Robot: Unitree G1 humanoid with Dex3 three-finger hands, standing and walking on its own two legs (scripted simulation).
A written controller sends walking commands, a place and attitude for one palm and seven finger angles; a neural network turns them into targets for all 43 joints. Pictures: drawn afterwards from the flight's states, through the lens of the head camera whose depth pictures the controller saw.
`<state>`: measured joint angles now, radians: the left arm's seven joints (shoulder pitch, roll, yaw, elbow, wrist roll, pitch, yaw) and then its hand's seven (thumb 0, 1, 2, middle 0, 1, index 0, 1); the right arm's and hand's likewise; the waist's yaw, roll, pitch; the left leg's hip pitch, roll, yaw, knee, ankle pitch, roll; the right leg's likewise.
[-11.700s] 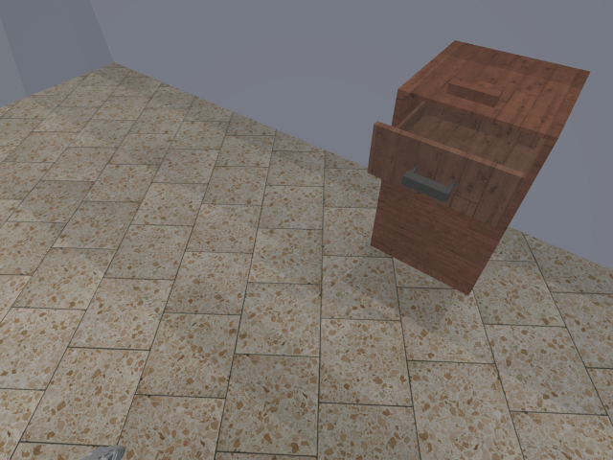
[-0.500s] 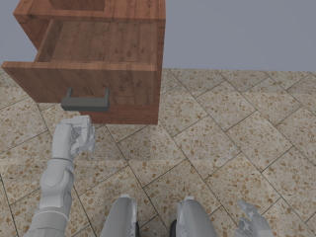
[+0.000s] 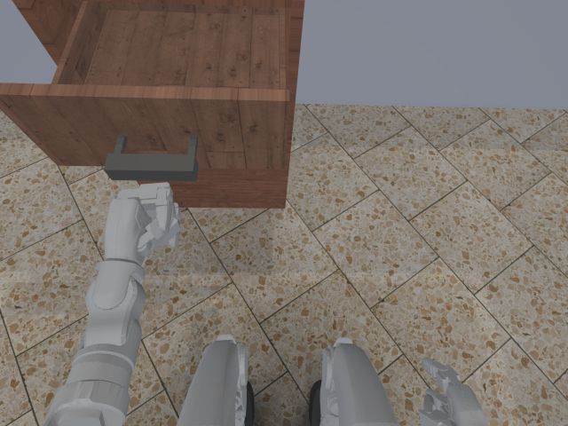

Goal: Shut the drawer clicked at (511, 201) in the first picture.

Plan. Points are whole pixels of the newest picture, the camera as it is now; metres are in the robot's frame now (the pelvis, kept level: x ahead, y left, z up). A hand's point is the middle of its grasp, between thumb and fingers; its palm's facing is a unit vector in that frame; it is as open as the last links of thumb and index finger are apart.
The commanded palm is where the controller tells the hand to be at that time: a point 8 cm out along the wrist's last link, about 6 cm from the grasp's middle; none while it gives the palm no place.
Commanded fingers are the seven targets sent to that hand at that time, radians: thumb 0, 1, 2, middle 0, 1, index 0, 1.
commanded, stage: bring the fist close to the handle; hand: left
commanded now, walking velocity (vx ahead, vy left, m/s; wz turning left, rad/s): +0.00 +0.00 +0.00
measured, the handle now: (155, 154) +0.49 +0.21 +0.01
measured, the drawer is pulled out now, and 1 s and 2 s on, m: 0.18 0.15 0.01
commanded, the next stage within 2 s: push the drawer shut in 0.14 s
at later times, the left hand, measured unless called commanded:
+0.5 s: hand (177, 205) +0.40 +0.16 +0.01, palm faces +0.01 -1.00 -0.06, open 3.3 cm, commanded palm +0.39 +0.21 +0.01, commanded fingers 0.00 0.90 0.90 -1.40 -1.60 -1.40 -1.60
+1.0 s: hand (174, 183) +0.44 +0.17 +0.00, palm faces +0.00 -1.00 -0.06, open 2.7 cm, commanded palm +0.45 +0.20 +0.01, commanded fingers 0.00 0.90 0.90 -1.40 -1.60 -1.40 -1.60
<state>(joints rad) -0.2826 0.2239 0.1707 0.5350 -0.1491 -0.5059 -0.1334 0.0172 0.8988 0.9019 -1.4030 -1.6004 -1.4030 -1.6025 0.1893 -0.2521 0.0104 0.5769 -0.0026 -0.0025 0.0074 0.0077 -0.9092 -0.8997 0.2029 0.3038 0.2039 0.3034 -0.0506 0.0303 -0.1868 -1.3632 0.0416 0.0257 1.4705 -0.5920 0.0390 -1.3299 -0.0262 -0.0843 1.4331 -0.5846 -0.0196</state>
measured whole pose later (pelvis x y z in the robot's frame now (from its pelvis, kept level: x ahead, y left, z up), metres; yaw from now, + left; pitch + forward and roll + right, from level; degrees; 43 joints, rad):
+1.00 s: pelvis -0.02 -0.01 -0.02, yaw +0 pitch +29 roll -4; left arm -0.71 0.37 0.27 1.01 -0.11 -0.57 -0.19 -0.07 0.75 0.97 -1.40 -1.60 -1.41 -1.60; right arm 0.22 -0.28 0.03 0.65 -0.02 -0.01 -0.02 0.01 -0.91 -0.90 0.20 0.30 0.20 0.30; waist -0.11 0.03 -0.17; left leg -1.47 0.04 -0.02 1.53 -0.56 0.03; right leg -1.41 -0.03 -0.13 1.48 -0.56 -0.04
